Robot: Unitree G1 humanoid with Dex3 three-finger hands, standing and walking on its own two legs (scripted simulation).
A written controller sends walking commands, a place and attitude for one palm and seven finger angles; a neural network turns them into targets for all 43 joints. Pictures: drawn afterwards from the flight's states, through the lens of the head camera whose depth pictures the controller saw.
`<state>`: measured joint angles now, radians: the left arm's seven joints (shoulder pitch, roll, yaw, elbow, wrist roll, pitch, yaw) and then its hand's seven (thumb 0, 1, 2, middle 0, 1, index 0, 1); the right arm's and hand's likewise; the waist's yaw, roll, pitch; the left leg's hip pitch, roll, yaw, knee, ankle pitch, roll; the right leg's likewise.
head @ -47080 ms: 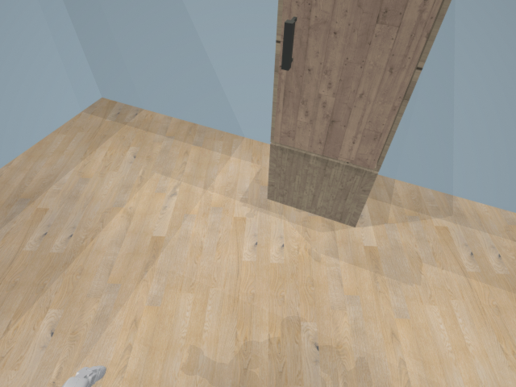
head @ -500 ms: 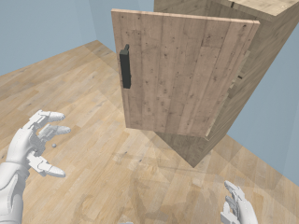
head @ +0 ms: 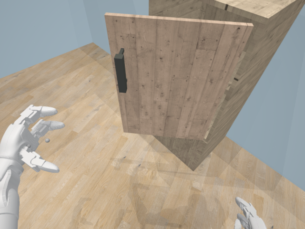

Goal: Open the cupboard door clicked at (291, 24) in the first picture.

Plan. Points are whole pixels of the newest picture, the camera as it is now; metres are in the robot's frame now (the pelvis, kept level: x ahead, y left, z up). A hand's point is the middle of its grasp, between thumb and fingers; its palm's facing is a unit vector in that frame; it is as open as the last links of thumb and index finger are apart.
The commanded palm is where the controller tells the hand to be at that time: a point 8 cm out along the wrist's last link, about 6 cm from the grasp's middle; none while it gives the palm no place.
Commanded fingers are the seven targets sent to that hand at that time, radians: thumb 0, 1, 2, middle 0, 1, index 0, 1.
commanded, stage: raise the hand with hooked fingers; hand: left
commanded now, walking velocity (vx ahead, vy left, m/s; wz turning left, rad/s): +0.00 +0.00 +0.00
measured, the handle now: (122, 70) +0.59 +0.15 +0.08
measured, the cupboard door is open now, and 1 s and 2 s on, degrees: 40 40 38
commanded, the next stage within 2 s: move the hooked fingers beside the handle in 0.16 s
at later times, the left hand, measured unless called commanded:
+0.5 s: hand (60, 128) +0.32 +0.26 +0.09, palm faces +0.00 -1.00 -0.01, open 14.0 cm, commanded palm +0.31 +0.30 +0.10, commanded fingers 0.00 -0.50 0.30 -0.30 -1.20 -0.30 -1.20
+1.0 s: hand (82, 105) +0.41 +0.23 +0.09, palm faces -0.04 -1.00 -0.01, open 14.0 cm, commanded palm +0.39 +0.28 +0.09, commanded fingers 0.00 -0.50 0.30 -0.30 -1.20 -0.30 -1.20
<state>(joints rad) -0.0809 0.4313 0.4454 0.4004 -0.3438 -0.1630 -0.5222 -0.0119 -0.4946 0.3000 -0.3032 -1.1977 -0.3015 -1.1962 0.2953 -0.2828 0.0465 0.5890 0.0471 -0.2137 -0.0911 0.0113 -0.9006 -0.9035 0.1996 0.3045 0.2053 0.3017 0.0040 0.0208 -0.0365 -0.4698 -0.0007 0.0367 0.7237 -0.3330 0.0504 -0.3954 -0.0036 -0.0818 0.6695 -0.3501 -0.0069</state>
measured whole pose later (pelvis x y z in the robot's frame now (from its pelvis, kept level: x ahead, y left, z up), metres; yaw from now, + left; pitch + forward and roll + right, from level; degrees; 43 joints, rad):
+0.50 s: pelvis +0.00 -0.02 +0.00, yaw +1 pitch +6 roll -1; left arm -0.28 0.46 0.42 0.59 -0.32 -0.19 -0.53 -0.01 -0.50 0.30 -0.30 -1.20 -0.30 -1.20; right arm 0.26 -0.29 0.06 0.62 0.05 -0.21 -0.11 0.01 -0.90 -0.90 0.20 0.30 0.21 0.30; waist 0.00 0.02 -0.02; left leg -0.51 0.01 0.01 0.74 -0.33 0.03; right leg -0.43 0.01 -0.10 0.70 -0.36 -0.03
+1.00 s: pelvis +0.01 -0.01 +0.00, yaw -1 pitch +9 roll -1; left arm -0.49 0.46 0.40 0.79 -0.25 -0.24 -0.46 -0.01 -0.50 0.30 -0.30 -1.20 -0.30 -1.20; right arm 0.35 -0.29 0.03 0.63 0.04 -0.11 -0.08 0.01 -0.90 -0.90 0.20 0.30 0.21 0.30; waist -0.05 0.02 -0.05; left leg -0.57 0.01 0.04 0.75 -0.35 0.04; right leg -0.50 0.01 -0.07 0.71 -0.37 -0.02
